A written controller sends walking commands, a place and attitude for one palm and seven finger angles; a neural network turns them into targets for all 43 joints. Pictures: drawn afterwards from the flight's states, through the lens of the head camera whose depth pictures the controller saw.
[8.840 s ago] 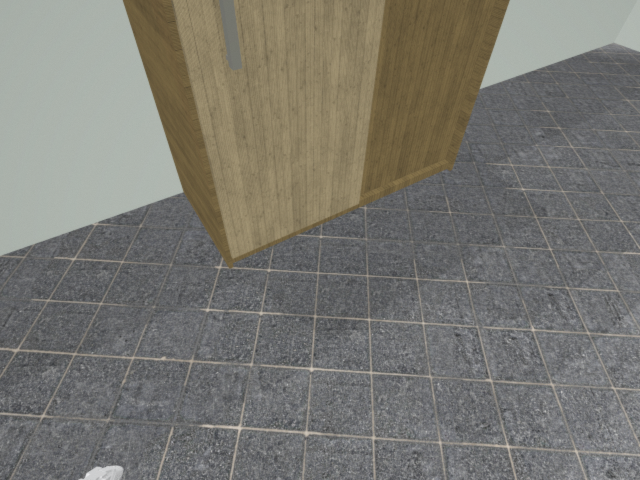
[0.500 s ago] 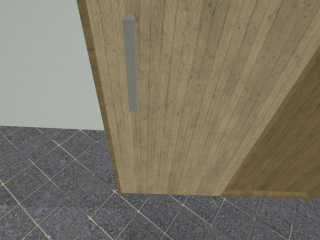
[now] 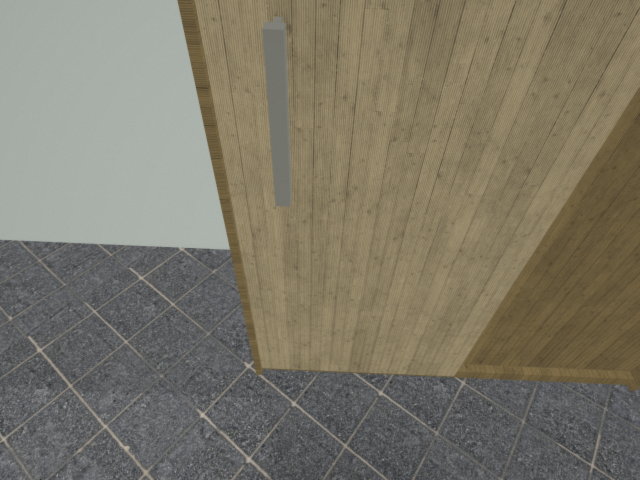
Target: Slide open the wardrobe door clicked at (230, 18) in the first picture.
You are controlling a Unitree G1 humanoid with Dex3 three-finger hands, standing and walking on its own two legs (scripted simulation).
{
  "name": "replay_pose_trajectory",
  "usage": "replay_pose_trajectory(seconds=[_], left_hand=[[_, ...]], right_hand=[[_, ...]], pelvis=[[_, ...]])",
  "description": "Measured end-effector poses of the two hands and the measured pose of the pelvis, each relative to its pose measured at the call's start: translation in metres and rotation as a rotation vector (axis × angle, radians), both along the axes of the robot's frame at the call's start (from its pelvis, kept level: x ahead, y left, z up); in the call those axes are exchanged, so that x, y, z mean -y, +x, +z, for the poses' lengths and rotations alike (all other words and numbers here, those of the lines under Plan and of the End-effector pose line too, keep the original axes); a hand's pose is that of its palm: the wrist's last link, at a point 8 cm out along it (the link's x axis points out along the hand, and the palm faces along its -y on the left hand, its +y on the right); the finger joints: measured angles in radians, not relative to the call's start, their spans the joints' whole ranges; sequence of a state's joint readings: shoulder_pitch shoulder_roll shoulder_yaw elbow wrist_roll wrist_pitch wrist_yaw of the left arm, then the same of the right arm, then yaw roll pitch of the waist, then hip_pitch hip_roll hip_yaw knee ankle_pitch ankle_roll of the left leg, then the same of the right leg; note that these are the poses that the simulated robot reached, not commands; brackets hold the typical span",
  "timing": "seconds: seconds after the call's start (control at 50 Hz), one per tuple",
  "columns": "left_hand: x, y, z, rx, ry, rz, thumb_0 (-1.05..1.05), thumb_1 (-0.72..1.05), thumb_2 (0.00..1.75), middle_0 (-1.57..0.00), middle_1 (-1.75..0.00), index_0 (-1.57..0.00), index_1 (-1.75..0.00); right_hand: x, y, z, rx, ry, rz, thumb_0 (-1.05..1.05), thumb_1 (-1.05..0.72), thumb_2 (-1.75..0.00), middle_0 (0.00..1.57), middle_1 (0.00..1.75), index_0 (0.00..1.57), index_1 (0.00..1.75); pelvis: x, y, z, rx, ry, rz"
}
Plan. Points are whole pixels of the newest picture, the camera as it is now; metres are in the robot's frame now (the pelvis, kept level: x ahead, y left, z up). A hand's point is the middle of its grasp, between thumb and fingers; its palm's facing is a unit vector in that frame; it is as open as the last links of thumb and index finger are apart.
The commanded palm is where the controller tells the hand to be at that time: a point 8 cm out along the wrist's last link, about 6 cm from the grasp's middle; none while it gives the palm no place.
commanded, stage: come to a stop and stand still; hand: left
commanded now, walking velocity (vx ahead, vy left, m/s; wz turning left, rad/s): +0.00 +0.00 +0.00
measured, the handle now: (281, 122) +0.56 +0.10 +0.18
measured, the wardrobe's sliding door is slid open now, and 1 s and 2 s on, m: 0.00 0.00 0.00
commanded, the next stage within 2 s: look again from close up in 1.12 s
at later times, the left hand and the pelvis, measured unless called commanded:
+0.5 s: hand out of the picture +0.03 +0.26 -0.19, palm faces -0.03 -0.95 -0.30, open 7.4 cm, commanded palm none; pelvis -0.04 +0.03 -0.02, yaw -1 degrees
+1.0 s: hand out of the picture +0.00 +0.27 -0.15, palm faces -0.07 -0.95 -0.31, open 7.4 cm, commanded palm none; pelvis -0.07 +0.05 +0.01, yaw -3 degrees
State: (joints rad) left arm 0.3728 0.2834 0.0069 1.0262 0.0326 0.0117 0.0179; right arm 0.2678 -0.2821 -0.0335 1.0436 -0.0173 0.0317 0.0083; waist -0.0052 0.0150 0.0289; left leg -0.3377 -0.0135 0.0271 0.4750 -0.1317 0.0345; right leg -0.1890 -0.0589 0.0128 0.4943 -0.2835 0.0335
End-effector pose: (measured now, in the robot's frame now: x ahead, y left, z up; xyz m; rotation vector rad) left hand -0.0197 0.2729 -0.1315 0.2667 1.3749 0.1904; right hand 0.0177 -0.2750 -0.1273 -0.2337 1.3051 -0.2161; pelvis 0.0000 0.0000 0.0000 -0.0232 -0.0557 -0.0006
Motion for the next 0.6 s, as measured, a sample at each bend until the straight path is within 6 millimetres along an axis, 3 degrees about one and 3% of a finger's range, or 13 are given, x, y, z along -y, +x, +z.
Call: replay_pose_trajectory(seconds=[0.24, 0.38, 0.48, 0.54, 0.6], left_hand=[[0.003, 0.003, -0.002, 0.032, -0.019, -0.007, 0.00, 0.90, 0.89, -0.20, -0.30, -0.21, -0.30], [-0.007, 0.007, -0.005, 0.058, -0.017, -0.005, 0.00, 0.90, 0.89, -0.21, -0.30, -0.21, -0.30], [-0.028, 0.035, -0.021, 0.096, -0.007, -0.038, 0.00, 0.90, 0.89, -0.21, -0.30, -0.21, -0.30], [-0.035, 0.048, -0.011, 0.151, 0.004, -0.048, 0.00, 0.90, 0.89, -0.21, -0.30, -0.21, -0.30], [-0.038, 0.042, 0.005, 0.167, 0.017, -0.054, 0.00, 0.91, 0.89, -0.20, -0.30, -0.20, -0.30]], right_hand=[[-0.004, 0.001, 0.001, 0.036, 0.000, 0.000, 0.01, -0.90, -0.90, 0.20, 0.30, 0.20, 0.30], [-0.008, 0.001, 0.001, 0.069, -0.015, -0.007, 0.01, -0.90, -0.90, 0.20, 0.30, 0.21, 0.30], [-0.011, -0.025, -0.005, 0.083, -0.057, -0.039, 0.01, -0.90, -0.90, 0.20, 0.30, 0.21, 0.30], [-0.016, -0.043, -0.003, 0.023, -0.052, -0.041, 0.01, -0.90, -0.90, 0.20, 0.30, 0.21, 0.30], [-0.018, -0.050, 0.002, 0.003, -0.039, -0.044, 0.01, -0.90, -0.90, 0.20, 0.30, 0.21, 0.30]], pelvis=[[-0.003, -0.016, 0.001, 0.010, 0.002, -0.002], [-0.012, -0.027, -0.003, 0.016, -0.009, -0.001], [-0.025, -0.034, -0.018, 0.040, -0.023, -0.026], [-0.027, -0.039, -0.013, 0.033, -0.014, -0.031], [-0.027, -0.043, -0.002, 0.020, -0.006, -0.041]])
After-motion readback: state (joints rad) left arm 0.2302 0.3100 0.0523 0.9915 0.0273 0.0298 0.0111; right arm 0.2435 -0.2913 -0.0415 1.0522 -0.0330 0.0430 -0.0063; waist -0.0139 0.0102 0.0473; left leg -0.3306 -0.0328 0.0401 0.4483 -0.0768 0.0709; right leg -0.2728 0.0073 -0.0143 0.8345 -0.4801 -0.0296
